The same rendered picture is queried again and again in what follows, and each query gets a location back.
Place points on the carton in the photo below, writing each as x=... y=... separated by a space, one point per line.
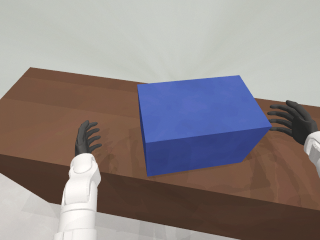
x=198 y=123

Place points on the left robot forearm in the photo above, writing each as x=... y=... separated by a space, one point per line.
x=79 y=201

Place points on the left robot hand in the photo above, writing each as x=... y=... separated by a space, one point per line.
x=82 y=142

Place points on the pedestal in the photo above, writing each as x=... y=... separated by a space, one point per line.
x=273 y=194

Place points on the right robot forearm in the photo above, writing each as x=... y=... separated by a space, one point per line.
x=312 y=149

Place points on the right robot hand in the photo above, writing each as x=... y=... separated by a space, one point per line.
x=298 y=120

